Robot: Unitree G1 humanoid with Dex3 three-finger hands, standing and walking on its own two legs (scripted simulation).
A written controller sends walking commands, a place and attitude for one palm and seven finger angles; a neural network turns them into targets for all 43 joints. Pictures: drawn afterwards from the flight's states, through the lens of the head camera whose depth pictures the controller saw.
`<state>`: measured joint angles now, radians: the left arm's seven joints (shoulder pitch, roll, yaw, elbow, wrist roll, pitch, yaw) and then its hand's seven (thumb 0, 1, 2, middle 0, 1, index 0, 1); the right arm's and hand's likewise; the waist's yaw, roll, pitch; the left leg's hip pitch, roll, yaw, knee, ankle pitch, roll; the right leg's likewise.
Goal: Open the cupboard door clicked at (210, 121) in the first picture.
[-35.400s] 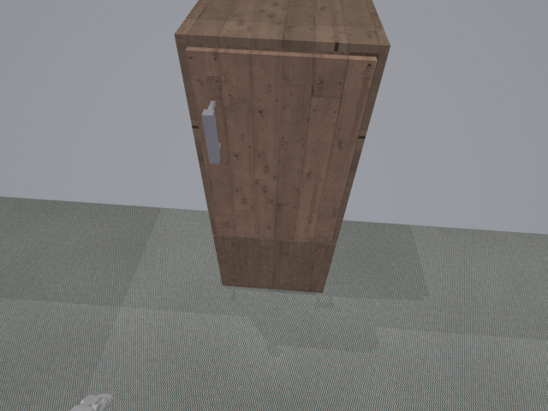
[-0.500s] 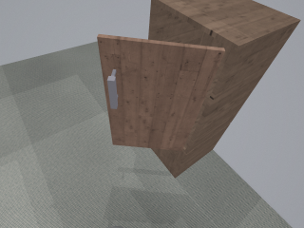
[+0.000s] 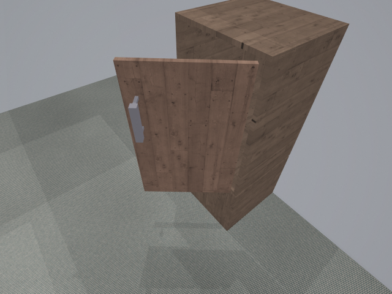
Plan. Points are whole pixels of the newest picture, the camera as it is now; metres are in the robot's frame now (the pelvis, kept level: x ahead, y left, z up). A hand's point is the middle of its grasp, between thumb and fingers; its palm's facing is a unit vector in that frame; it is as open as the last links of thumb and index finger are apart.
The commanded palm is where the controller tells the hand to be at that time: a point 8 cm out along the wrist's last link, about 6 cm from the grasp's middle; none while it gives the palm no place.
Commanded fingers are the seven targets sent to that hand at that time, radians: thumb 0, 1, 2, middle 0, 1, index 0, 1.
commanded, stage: come to a stop and stand still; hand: left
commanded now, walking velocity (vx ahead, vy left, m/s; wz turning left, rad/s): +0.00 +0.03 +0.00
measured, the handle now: (138, 119) +0.57 +0.21 +0.03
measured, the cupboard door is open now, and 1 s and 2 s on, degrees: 50 50 50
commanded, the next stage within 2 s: look again from close up in 0.64 s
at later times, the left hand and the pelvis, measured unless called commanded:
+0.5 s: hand out of the picture -0.02 +0.18 -0.18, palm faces +0.04 -0.99 -0.12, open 7.4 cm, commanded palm none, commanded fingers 0.00 0.90 0.90 -0.20 -0.30 -0.20 -0.30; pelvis +0.00 +0.04 +0.00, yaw -1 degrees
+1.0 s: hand out of the picture -0.02 +0.20 -0.17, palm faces +0.03 -0.98 -0.22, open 7.4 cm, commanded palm none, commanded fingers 0.00 0.90 0.90 -0.20 -0.30 -0.20 -0.30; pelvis -0.01 +0.02 -0.01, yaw +0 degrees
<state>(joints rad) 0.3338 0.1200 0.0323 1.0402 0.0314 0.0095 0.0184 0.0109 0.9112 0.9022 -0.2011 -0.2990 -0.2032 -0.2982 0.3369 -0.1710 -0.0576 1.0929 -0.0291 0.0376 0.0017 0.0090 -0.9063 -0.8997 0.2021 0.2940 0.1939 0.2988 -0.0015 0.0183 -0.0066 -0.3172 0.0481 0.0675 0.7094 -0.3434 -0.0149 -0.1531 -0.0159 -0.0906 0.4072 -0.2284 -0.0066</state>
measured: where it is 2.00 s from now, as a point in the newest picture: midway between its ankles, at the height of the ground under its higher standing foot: outside the picture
